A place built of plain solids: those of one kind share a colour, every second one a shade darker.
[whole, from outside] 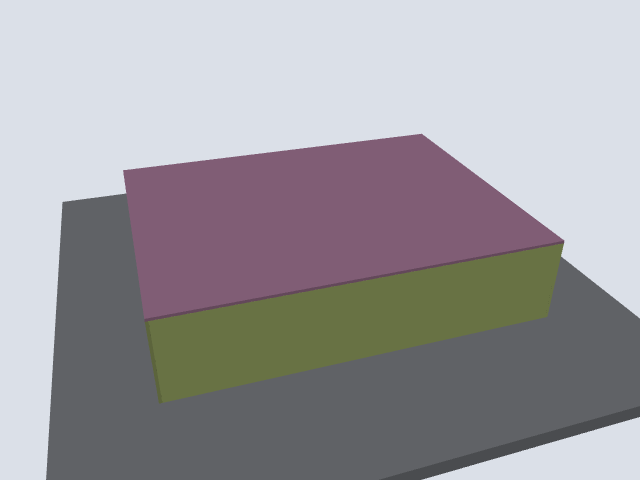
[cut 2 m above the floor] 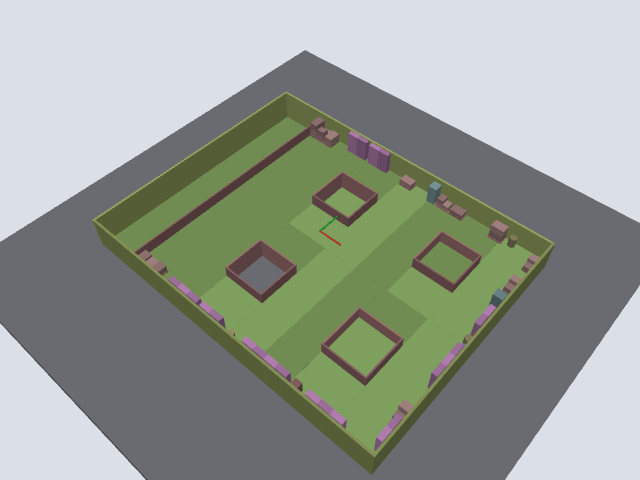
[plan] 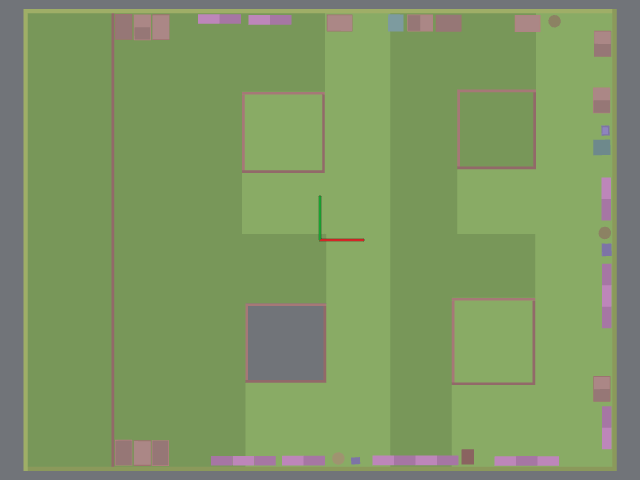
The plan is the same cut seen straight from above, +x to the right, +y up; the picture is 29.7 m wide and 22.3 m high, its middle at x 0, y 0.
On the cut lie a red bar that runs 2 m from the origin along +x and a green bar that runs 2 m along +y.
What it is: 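A closed goods hall without a stair; its walked floor is a bank 0.83 m over the ground, with five rectangular fields in it; some sunk deep, some a low step down, some level and merely marked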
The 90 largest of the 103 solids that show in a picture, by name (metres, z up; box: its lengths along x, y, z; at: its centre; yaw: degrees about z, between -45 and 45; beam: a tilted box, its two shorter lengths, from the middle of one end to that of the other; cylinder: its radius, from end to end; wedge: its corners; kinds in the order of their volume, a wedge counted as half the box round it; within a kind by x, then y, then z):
{
 "floor_1": {"box": [4.07, 21.11, 0.14], "at": [-11.57, 0.0, 0.02]},
 "floor_2": {"box": [5.93, 10.27, 0.88], "at": [-6.59, 5.42, 0.39]},
 "floor_3": {"box": [6.09, 10.83, 0.88], "at": [-6.51, -5.14, 0.39]},
 "floor_4": {"box": [3.85, 2.83, 0.88], "at": [-1.7, 1.7, 0.39]},
 "floor_5": {"box": [3.89, 3.81, 0.18], "at": [-1.7, 5.0, 0.04]},
 "floor_6": {"box": [3.85, 3.67, 0.88], "at": [-1.7, 8.72, 0.39]},
 "floor_7": {"box": [3.76, 3.92, 0.88], "at": [-1.59, -8.59, 0.39]},
 "floor_8": {"box": [3.76, 3.22, 0.88], "at": [-1.59, -1.33, 0.39]},
 "floor_9": {"box": [3.03, 10.27, 0.88], "at": [1.74, 5.42, 0.39]},
 "floor_10": {"box": [2.97, 10.83, 0.88], "at": [1.78, -5.14, 0.39]},
 "floor_11": {"box": [2.86, 10.83, 0.88], "at": [4.69, -5.14, 0.39]},
 "floor_12": {"box": [3.12, 10.27, 0.88], "at": [4.82, 5.42, 0.39]},
 "floor_13": {"box": [3.88, 3.81, 0.88], "at": [8.06, -8.65, 0.39]},
 "floor_14": {"box": [3.92, 4.09, 0.78], "at": [8.06, -4.72, 0.34]},
 "floor_15": {"box": [3.88, 2.97, 0.88], "at": [8.06, -1.21, 0.39]},
 "floor_16": {"box": [3.66, 3.01, 0.88], "at": [8.21, 1.78, 0.39]},
 "floor_17": {"box": [3.7, 3.74, 0.77], "at": [8.21, 5.14, 0.34]},
 "floor_18": {"box": [3.66, 3.56, 0.88], "at": [8.21, 8.77, 0.39]},
 "floor_19": {"box": [3.6, 10.83, 0.88], "at": [11.8, -5.14, 0.39]},
 "floor_20": {"box": [3.57, 10.27, 0.88], "at": [11.82, 5.42, 0.39]},
 "wall_1": {"box": [0.2, 21.47, 6.22], "at": [-13.68, 0.0, 3.06]},
 "wall_2": {"box": [27.16, 0.2, 6.22], "at": [0.0, -10.63, 3.06]},
 "wall_3": {"box": [27.16, 0.2, 6.22], "at": [0.0, 10.63, 3.06]},
 "wall_4": {"box": [0.2, 21.47, 6.22], "at": [13.68, 0.0, 3.06]},
 "roof_1": {"box": [27.56, 21.47, 0.2], "at": [0.0, 0.0, 6.27]},
 "shelving_1": {"box": [1.0, 0.45, 2.1], "at": [-5.17, 10.27, 1.88]},
 "shelving_2": {"box": [1.0, 0.45, 2.1], "at": [-4.56, -10.26, 1.88]},
 "shelving_3": {"box": [1.0, 0.45, 2.1], "at": [-4.17, 10.27, 1.88]},
 "shelving_4": {"box": [1.0, 0.45, 2.1], "at": [-3.56, -10.26, 1.88]},
 "shelving_5": {"box": [1.0, 0.45, 2.1], "at": [-2.82, 10.23, 1.88]},
 "shelving_6": {"box": [1.0, 0.45, 2.1], "at": [-2.56, -10.26, 1.88]},
 "shelving_7": {"box": [1.0, 0.45, 2.1], "at": [-1.82, 10.23, 1.88]},
 "shelving_8": {"box": [1.0, 0.45, 2.1], "at": [-1.27, -10.25, 1.88]},
 "shelving_9": {"box": [1.0, 0.45, 2.1], "at": [-0.27, -10.25, 1.88]},
 "shelving_10": {"box": [1.0, 0.45, 2.1], "at": [2.94, -10.24, 1.88]},
 "shelving_11": {"box": [1.0, 0.45, 2.1], "at": [3.94, -10.24, 1.88]},
 "shelving_12": {"box": [1.0, 0.45, 2.1], "at": [4.94, -10.24, 1.88]},
 "shelving_13": {"box": [1.0, 0.45, 2.1], "at": [5.94, -10.24, 1.88]},
 "shelving_14": {"box": [1.0, 0.45, 2.1], "at": [8.6, -10.27, 1.88]},
 "shelving_15": {"box": [1.0, 0.45, 2.1], "at": [9.6, -10.27, 1.88]},
 "shelving_16": {"box": [1.0, 0.45, 2.1], "at": [10.6, -10.27, 1.88]},
 "shelving_17": {"box": [0.45, 1.0, 2.1], "at": [13.3, 1.4, 1.88]},
 "shelving_18": {"box": [0.45, 1.0, 2.1], "at": [13.3, 2.4, 1.88]},
 "shelving_19": {"box": [0.45, 1.0, 2.1], "at": [13.32, -9.22, 1.88]},
 "shelving_20": {"box": [0.45, 1.0, 2.1], "at": [13.32, -8.22, 1.88]},
 "shelving_21": {"box": [0.45, 1.0, 2.1], "at": [13.32, -3.6, 1.88]},
 "shelving_22": {"box": [0.45, 1.0, 2.1], "at": [13.32, -2.6, 1.88]},
 "shelving_23": {"box": [0.45, 1.0, 2.1], "at": [13.32, -1.6, 1.88]},
 "guard_wall_1": {"box": [0.13, 21.07, 1.75], "at": [-9.62, 0.0, 0.97]},
 "guard_wall_2": {"box": [0.13, 3.52, 1.72], "at": [-3.56, 5.0, 0.99]},
 "guard_wall_3": {"box": [0.13, 3.43, 1.9], "at": [-3.4, -4.79, 0.9]},
 "guard_wall_4": {"box": [3.85, 0.13, 1.72], "at": [-1.7, 3.17, 0.99]},
 "guard_wall_5": {"box": [3.85, 0.13, 1.72], "at": [-1.7, 6.82, 0.99]},
 "guard_wall_6": {"box": [3.76, 0.13, 1.9], "at": [-1.59, -6.57, 0.9]},
 "guard_wall_7": {"box": [3.76, 0.13, 1.9], "at": [-1.59, -3.01, 0.9]},
 "guard_wall_8": {"box": [0.13, 3.52, 1.72], "at": [0.16, 5.0, 0.99]},
 "guard_wall_9": {"box": [0.13, 3.43, 1.9], "at": [0.23, -4.79, 0.9]},
 "guard_wall_10": {"box": [0.13, 3.8, 1.12], "at": [6.18, -4.72, 1.29]},
 "guard_wall_11": {"box": [0.13, 3.45, 1.12], "at": [6.44, 5.14, 1.28]},
 "guard_wall_12": {"box": [3.88, 0.13, 1.12], "at": [8.06, -6.68, 1.29]},
 "guard_wall_13": {"box": [3.88, 0.13, 1.12], "at": [8.06, -2.75, 1.29]},
 "guard_wall_14": {"box": [3.66, 0.13, 1.12], "at": [8.21, 3.35, 1.28]},
 "guard_wall_15": {"box": [3.66, 0.13, 1.12], "at": [8.21, 6.93, 1.28]},
 "guard_wall_16": {"box": [0.13, 3.8, 1.12], "at": [9.93, -4.72, 1.29]},
 "guard_wall_17": {"box": [0.13, 3.45, 1.12], "at": [9.97, 5.14, 1.28]},
 "load_1": {"box": [0.76, 1.14, 0.47], "at": [-9.13, -9.89, 1.21], "yaw": 0.2},
 "load_2": {"box": [0.73, 1.12, 0.67], "at": [-9.13, 9.9, 1.31], "yaw": 0.2},
 "load_3": {"box": [0.73, 1.12, 0.67], "at": [-9.13, 9.9, 1.99], "yaw": 0.2},
 "load_4": {"box": [0.72, 1.15, 0.53], "at": [-8.26, 9.88, 1.24]},
 "load_5": {"box": [0.78, 1.1, 0.42], "at": [-8.25, -9.89, 1.19], "yaw": -0.2},
 "load_6": {"box": [0.72, 0.57, 0.53], "at": [-8.25, 9.6, 1.78], "yaw": 0.2},
 "load_7": {"box": [0.73, 1.14, 0.54], "at": [-7.41, -9.89, 1.25], "yaw": -0.1},
 "load_8": {"box": [0.78, 1.11, 0.75], "at": [-7.39, 9.89, 1.35]},
 "load_9": {"box": [1.14, 0.73, 0.46], "at": [0.92, 10.08, 1.21], "yaw": -0.4},
 "load_10": {"box": [1.15, 0.71, 0.37], "at": [4.65, 10.08, 1.16], "yaw": -0.1},
 "load_11": {"box": [1.1, 0.78, 0.41], "at": [5.98, 10.07, 1.18], "yaw": -0.1},
 "load_12": {"box": [1.11, 0.74, 0.62], "at": [9.64, 10.06, 1.91], "yaw": 0.1},
 "load_13": {"box": [1.11, 0.74, 0.62], "at": [9.65, 10.06, 1.29], "yaw": -0.2},
 "load_14": {"box": [0.73, 1.13, 0.58], "at": [13.09, -6.92, 1.27]},
 "load_15": {"box": [0.73, 0.57, 0.58], "at": [13.09, -6.65, 1.84], "yaw": 0.3},
 "load_16": {"box": [0.77, 1.15, 0.4], "at": [13.09, 6.48, 1.17], "yaw": 0.2},
 "load_17": {"box": [0.77, 0.58, 0.4], "at": [13.09, 6.78, 1.57], "yaw": -0.1},
 "load_18": {"box": [0.78, 1.16, 0.37], "at": [13.13, 9.11, 1.16], "yaw": 0.1},
 "load_19": {"box": [0.78, 0.58, 0.37], "at": [13.13, 9.4, 1.54], "yaw": -0.1},
 "cage_trolley_1": {"box": [0.72, 0.8, 1.66], "at": [3.52, 10.09, 1.66], "yaw": -0.5},
 "cage_trolley_2": {"box": [0.8, 0.72, 1.66], "at": [13.09, 4.3, 1.66], "yaw": 0.5},
 "drum_1": {"cylinder": 0.29, "from": [0.85, -10.15, 0.83], "to": [0.85, -10.15, 1.71]},
 "drum_2": {"cylinder": 0.29, "from": [10.9, 10.16, 0.83], "to": [10.9, 10.16, 1.71]},
 "drum_3": {"cylinder": 0.29, "from": [13.23, 0.33, 0.83], "to": [13.23, 0.33, 1.71]},
 "bin_1": {"box": [0.58, 0.72, 1.06], "at": [6.86, -10.08, 1.36]}
}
